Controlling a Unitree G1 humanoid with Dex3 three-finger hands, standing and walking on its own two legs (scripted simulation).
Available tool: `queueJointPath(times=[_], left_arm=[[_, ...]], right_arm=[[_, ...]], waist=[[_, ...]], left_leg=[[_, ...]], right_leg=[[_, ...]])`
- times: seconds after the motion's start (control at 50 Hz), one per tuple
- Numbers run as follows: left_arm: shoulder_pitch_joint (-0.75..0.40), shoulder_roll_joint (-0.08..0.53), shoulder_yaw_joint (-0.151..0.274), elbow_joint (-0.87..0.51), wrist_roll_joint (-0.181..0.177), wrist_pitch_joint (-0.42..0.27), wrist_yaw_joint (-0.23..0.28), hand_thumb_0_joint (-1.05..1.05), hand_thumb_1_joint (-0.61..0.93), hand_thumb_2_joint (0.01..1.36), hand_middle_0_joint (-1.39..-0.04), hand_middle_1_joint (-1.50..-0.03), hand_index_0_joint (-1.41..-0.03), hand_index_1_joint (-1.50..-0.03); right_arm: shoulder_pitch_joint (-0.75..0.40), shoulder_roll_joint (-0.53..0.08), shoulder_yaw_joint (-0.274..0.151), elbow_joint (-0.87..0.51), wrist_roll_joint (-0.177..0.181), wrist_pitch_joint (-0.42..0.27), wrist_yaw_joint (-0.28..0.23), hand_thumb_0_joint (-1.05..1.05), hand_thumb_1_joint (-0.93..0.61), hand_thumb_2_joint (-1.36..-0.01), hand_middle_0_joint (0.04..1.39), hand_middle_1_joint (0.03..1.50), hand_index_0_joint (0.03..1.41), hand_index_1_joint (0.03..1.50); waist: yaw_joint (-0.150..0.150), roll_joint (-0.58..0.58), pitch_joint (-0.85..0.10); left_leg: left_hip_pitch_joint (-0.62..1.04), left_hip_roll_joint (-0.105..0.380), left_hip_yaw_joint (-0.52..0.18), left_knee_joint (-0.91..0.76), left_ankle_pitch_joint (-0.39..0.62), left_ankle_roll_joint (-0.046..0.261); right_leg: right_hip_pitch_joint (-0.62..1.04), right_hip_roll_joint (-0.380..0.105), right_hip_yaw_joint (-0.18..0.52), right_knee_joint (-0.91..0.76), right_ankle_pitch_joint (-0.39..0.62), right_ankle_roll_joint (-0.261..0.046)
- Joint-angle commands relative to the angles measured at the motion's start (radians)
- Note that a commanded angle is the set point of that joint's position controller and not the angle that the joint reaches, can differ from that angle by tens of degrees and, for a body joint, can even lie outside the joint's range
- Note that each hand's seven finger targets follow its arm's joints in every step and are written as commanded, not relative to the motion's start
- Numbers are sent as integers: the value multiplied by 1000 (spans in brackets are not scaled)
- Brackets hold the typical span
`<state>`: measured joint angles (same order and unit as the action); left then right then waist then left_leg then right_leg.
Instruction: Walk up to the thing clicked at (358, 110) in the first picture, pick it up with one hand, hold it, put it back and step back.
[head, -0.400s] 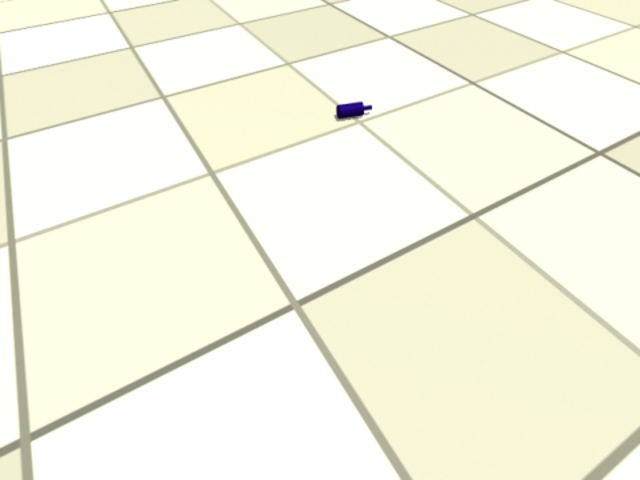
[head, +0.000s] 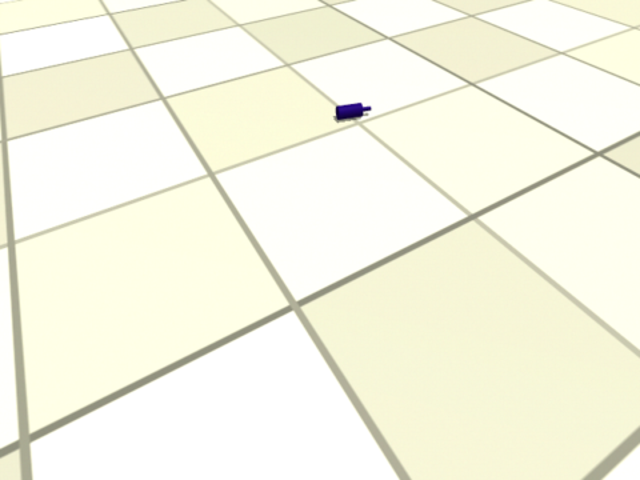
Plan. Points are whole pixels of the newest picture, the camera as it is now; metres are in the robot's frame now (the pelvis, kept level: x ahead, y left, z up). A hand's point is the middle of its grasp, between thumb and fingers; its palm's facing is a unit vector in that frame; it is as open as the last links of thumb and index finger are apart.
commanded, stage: stand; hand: left
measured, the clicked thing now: (354, 110) +2.18 -0.10 -0.74
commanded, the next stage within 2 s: walk up in 0.72 s
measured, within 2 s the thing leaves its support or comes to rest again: neither
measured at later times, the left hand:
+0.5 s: hand out of the picture +0.07 +0.25 -0.16, palm faces -0.03 -0.94 -0.33, open 7.4 cm
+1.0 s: hand (159, 474) +0.16 +0.25 -0.13, palm faces -0.13 -0.91 -0.39, open 7.4 cm
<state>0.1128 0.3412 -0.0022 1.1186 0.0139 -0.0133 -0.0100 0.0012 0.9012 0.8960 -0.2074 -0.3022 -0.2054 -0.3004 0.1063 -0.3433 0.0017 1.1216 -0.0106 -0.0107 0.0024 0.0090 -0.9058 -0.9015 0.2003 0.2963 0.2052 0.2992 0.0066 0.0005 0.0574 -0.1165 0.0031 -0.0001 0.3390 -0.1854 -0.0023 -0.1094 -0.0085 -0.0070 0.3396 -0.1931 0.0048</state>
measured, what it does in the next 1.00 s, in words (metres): lifts its right foot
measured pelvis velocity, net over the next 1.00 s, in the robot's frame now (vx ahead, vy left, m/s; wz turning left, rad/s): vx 0.05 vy -0.04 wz -0.09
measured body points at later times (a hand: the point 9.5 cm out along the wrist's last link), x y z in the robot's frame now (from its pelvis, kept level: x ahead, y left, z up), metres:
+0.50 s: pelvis +0.00 +0.00 +0.00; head +0.01 +0.00 +0.45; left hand +0.07 +0.30 -0.14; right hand +0.08 -0.30 -0.13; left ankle +0.00 +0.12 -0.75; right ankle +0.00 -0.12 -0.75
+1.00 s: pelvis +0.05 -0.04 -0.01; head +0.05 -0.05 +0.44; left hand +0.17 +0.29 -0.10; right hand +0.07 -0.39 -0.12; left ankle +0.00 +0.12 -0.75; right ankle +0.12 -0.20 -0.72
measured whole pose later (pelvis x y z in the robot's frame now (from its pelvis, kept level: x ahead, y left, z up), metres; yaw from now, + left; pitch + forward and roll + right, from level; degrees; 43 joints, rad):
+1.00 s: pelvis +0.05 -0.04 -0.01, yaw -5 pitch -1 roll +1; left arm 0.19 0.47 0.09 1.01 0.04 -0.02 -0.13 0.01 0.90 0.90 -0.21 -0.30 -0.20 -0.30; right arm 0.25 -0.44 -0.10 1.02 -0.05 -0.06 0.07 0.01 -0.90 -0.90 0.20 0.30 0.21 0.30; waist -0.02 0.00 0.00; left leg -0.03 0.07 0.08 0.34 -0.30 0.00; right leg -0.44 -0.10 -0.01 0.70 -0.33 0.01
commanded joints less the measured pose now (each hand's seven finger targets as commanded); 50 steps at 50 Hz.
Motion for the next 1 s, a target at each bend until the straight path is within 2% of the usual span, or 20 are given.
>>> queueJointPath(times=[0.0, 0.04, 0.68, 0.7, 0.72, 0.74, 0.76, 0.78, 0.8, 0.82, 0.86, 0.88, 0.9, 0.92, 0.94, 0.98], left_arm=[[-37, 211, 38, -64, -5, -21, 19, 0, 900, 900, -200, -300, -200, -300], [-40, 210, 39, -59, -6, -19, 19, 0, 900, 900, -200, -300, -200, -300], [-26, 217, 37, -64, -5, -18, 18, 0, 900, 900, -200, -300, -200, -300], [18, 338, 118, -142, 22, -33, -22, 0, 900, 900, -200, -300, -200, -300], [-41, 321, 118, -147, 27, -29, -38, 0, 900, 900, -200, -300, -200, -300], [-120, 282, 116, -184, 33, -30, -51, 0, 900, 900, -200, -300, -200, -300], [-192, 252, 107, -220, 32, -30, -59, 0, 900, 900, -200, -300, -200, -300], [-197, 255, 107, -241, 31, -37, -61, 0, 900, 900, -200, -300, -200, -300], [-170, 286, 109, -234, 29, -47, -66, 0, 900, 900, -200, -300, -200, -300], [-134, 292, 111, -225, 25, -48, -77, 0, 900, 900, -200, -300, -200, -300], [-69, 293, 115, -219, 20, -44, -97, 0, 900, 900, -200, -300, -200, -300], [-52, 287, 116, -218, 20, -42, -104, 0, 900, 900, -200, -300, -200, -300], [-55, 283, 119, -218, 21, -42, -109, 0, 900, 900, -200, -300, -200, -300], [-46, 279, 123, -219, 21, -39, -113, 0, 900, 900, -200, -300, -200, -300], [-44, 281, 125, -222, 21, -38, -115, 0, 900, 900, -200, -300, -200, -300], [42, 282, 136, -196, 19, -43, -108, 0, 900, 900, -200, -300, -200, -300]], right_arm=[[-35, -210, -37, -64, 3, -23, -12, 0, -900, -900, 200, 300, 200, 300], [-30, -211, -37, -62, 3, -23, -13, 0, -900, -900, 200, 300, 200, 300], [-30, -217, -37, -62, 4, -25, -13, 0, -900, -900, 200, 300, 200, 300], [40, -346, -123, -128, -24, -52, 13, 0, -900, -900, 200, 300, 200, 300], [48, -360, -138, -114, -33, -56, 27, 0, -900, -900, 200, 300, 200, 300], [94, -362, -154, -118, -32, -59, 32, 0, -900, -900, 200, 300, 200, 300], [130, -376, -166, -121, -32, -64, 33, 0, -900, -900, 200, 300, 200, 300], [132, -389, -175, -140, -31, -76, 32, 0, -900, -900, 200, 300, 200, 300], [118, -377, -172, -155, -24, -86, 30, 0, -900, -900, 200, 300, 200, 300], [111, -360, -167, -166, -25, -89, 31, 0, -900, -900, 200, 300, 200, 300], [33, -371, -172, -203, -30, -89, 39, 0, -900, -900, 200, 300, 200, 300], [0, -370, -172, -216, -32, -90, 43, 0, -900, -900, 200, 300, 200, 300], [9, -363, -168, -218, -34, -90, 48, 0, -900, -900, 200, 300, 200, 300], [5, -366, -167, -220, -34, -91, 52, 0, -900, -900, 200, 300, 200, 300], [4, -370, -166, -220, -34, -89, 56, 0, -900, -900, 200, 300, 200, 300], [-44, -367, -163, -230, -33, -82, 60, 0, -900, -900, 200, 300, 200, 300]], waist=[[-3, -6, -73], [-5, 2, -70], [-3, -6, -81], [-16, -11, -218], [-37, 43, -118], [-77, 96, -40], [-118, 190, 46], [-111, 148, 69], [-87, 69, 28], [-72, 50, -9], [-32, 137, -14], [-19, 162, -14], [-22, 160, -8], [-11, 168, 0], [-15, 168, -2], [43, 148, -19]], left_leg=[[19, 116, -95, -49, 137, 30], [7, 117, -100, -54, 118, 28], [34, 123, -103, -54, 161, 29], [87, 130, -125, 29, -422, 105], [70, 153, -176, -12, -605, 125], [99, 236, -276, -80, -664, 170], [138, 371, -428, -206, -663, 234], [161, 455, -500, -249, -608, 275], [180, 437, -479, -251, -581, 269], [196, 385, -404, -244, -570, 246], [118, 350, -279, -256, -529, 221], [68, 314, -211, -243, -480, 205], [21, 280, -154, -230, -450, 192], [-40, 268, -119, -230, -451, 179], [-60, 255, -90, -212, -430, 171], [-162, 230, -22, -111, -422, 152]], right_leg=[[2, -122, 92, -62, 136, -29], [8, -122, 91, -61, 114, -29], [14, -123, 89, -62, 137, -29], [-57, -82, 111, 50, -366, -67], [-244, -69, 94, 136, -492, -65], [-417, -53, 58, 240, -432, -57], [-606, -37, 8, 448, -299, -34], [-679, -86, 87, 496, -289, -35], [-662, -117, 124, 530, -268, -34], [-644, -114, 108, 525, -250, -26], [-548, -122, 53, 474, -230, -3], [-476, -115, 32, 425, -202, 3], [-420, -100, 2, 389, -168, 9], [-358, -97, -17, 375, -123, 9], [-311, -86, -41, 334, -108, 10], [-124, -72, -78, 253, -36, 6]])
